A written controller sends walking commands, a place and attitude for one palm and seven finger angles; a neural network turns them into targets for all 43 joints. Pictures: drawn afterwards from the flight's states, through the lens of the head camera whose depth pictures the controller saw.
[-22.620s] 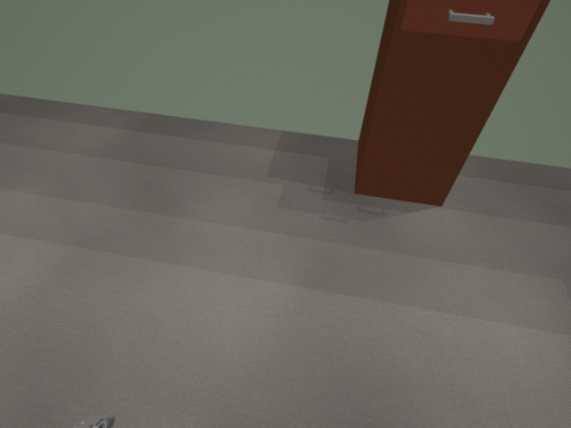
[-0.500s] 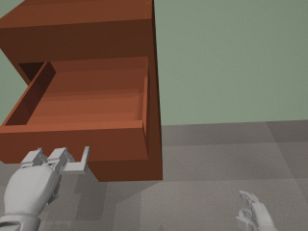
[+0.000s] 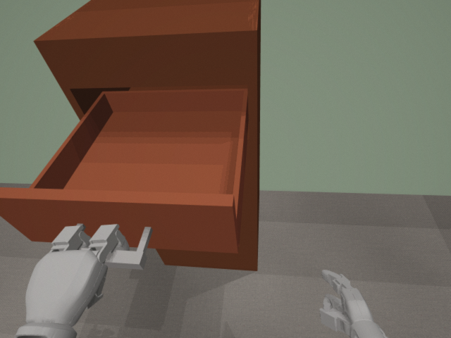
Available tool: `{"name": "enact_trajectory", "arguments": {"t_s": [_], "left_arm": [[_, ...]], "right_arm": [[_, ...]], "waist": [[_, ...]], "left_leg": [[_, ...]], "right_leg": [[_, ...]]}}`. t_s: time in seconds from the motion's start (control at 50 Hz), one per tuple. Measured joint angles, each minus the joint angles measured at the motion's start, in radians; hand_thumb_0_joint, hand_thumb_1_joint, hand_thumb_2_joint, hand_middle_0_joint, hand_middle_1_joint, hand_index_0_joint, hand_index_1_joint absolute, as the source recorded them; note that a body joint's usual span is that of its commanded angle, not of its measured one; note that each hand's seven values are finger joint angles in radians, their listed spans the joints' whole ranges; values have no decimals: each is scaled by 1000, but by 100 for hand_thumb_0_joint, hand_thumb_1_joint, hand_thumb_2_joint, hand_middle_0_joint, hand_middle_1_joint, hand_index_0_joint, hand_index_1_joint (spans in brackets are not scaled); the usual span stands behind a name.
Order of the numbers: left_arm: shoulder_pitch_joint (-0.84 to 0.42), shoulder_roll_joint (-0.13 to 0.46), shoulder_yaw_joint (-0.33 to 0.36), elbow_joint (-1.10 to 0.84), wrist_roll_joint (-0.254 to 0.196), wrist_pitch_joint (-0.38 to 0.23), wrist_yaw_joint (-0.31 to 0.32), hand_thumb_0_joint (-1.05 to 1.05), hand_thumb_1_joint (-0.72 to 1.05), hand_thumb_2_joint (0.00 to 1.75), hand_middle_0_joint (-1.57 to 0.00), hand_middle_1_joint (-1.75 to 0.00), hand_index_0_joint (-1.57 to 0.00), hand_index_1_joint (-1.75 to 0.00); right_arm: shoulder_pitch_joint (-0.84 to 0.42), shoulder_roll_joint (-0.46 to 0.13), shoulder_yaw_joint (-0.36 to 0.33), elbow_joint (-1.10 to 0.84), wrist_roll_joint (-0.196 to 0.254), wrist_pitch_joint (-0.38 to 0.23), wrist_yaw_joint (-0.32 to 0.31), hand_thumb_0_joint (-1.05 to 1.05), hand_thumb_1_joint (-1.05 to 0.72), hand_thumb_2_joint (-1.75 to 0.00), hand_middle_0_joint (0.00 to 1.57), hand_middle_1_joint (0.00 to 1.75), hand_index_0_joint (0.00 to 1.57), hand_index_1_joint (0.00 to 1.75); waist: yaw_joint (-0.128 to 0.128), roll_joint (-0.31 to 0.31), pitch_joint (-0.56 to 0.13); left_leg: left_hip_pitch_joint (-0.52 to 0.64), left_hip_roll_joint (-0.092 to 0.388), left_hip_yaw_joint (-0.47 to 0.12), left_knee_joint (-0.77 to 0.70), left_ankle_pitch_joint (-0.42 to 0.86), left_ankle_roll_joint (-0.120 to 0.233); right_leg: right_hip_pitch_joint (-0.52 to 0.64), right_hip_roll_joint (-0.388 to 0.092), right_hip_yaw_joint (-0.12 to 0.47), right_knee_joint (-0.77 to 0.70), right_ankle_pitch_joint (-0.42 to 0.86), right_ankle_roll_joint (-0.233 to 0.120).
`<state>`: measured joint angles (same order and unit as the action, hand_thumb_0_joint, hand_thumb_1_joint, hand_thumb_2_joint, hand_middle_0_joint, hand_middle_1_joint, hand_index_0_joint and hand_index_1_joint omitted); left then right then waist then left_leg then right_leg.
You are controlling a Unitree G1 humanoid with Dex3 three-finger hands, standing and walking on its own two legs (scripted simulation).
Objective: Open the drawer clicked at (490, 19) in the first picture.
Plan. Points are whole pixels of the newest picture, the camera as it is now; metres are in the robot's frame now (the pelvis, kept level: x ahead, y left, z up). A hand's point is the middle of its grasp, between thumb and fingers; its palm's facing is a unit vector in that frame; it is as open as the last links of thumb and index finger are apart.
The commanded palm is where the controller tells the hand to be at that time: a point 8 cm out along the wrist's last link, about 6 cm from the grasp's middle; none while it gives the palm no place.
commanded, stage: open the thumb to release the handle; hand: left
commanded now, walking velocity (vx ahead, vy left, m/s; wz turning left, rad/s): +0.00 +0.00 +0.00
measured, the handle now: (106, 245) +0.21 +0.22 +0.11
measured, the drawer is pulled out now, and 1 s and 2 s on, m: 0.30 0.30 0.30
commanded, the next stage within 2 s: lift the hand off the handle in 0.42 s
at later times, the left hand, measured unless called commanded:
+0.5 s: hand (90, 288) +0.15 +0.22 +0.09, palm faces +0.06 -0.09 -0.99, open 13.1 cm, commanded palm +0.12 +0.22 +0.14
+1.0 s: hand (94, 276) +0.17 +0.22 +0.10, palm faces +0.06 -0.09 -0.99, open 13.5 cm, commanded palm +0.14 +0.23 +0.17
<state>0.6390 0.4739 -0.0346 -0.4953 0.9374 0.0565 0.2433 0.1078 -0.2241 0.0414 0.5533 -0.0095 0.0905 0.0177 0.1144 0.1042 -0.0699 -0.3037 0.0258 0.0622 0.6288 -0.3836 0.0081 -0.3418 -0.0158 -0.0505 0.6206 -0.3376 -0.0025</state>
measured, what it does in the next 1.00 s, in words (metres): stands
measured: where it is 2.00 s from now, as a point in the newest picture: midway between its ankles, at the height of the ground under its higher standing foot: outside the picture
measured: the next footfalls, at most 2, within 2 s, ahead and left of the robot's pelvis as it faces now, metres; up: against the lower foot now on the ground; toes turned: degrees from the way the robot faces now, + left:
none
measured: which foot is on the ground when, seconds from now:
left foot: down 0.00-1.00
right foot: down 0.00-1.00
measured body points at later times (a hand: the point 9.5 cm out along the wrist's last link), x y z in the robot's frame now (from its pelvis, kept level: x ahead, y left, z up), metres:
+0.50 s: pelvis -0.02 -0.01 +0.01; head -0.01 -0.05 +0.46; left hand +0.15 +0.23 +0.15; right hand +0.20 -0.23 -0.09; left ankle -0.04 +0.11 -0.73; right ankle -0.01 -0.12 -0.73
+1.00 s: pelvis -0.03 -0.01 +0.01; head -0.03 -0.05 +0.46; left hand +0.16 +0.23 +0.15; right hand +0.21 -0.19 -0.09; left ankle -0.04 +0.11 -0.73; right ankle -0.01 -0.12 -0.73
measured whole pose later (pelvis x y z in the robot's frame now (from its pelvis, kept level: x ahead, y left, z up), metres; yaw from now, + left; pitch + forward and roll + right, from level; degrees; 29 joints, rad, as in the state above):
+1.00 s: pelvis -0.03 -0.01 +0.01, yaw +1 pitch -1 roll +0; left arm 0.35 0.45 -0.06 -0.29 0.94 0.03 0.13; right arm 0.07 -0.22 0.03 0.65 -0.01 0.06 -0.03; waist 0.12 0.11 0.00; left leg -0.19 0.01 0.04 0.48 -0.27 0.00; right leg -0.23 -0.02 -0.07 0.48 -0.24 -0.01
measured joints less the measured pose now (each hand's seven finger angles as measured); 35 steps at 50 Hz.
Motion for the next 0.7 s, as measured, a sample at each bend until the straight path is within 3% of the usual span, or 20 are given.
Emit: {"name": "enact_trajectory", "arguments": {"t_s": [0.16, 0.46, 0.58, 0.7], "left_arm": [[-65, -14, 10, 41, -16, 3, -42, 1, 50, 74, -39, -129, -40, -131], [-70, 6, 66, 80, -38, -49, -47, 0, -31, 38, -35, -122, -34, -122], [-94, -29, 55, 100, -21, -49, -27, 0, -44, 33, -33, -121, -33, -121], [-158, -47, 17, 141, 13, -41, -28, 0, -48, 31, -32, -122, -33, -120]], "right_arm": [[-4, -15, -3, 29, 1, 0, -17, 2, -91, -90, 20, 30, 20, 30], [1, -49, -37, 38, -1, -18, -33, 2, -91, -90, 20, 30, 20, 30], [9, -42, -47, 54, -3, -26, -28, 2, -91, -90, 20, 30, 20, 30], [8, -26, -40, 79, -6, -26, -32, 2, -91, -90, 20, 30, 20, 30]], "waist": [[2, -5, 16], [-16, -8, 40], [-16, -8, 44], [0, -7, 49]], "left_leg": [[45, 3, -10, -49, 31, -9], [63, 14, -4, -95, 73, -18], [54, 7, -6, -96, 80, -15], [54, -1, -12, -96, 85, -11]], "right_leg": [[48, 6, -11, -47, 26, -9], [60, 19, -6, -90, 68, -21], [51, 12, -7, -86, 71, -19], [53, 4, -13, -84, 72, -16]]}}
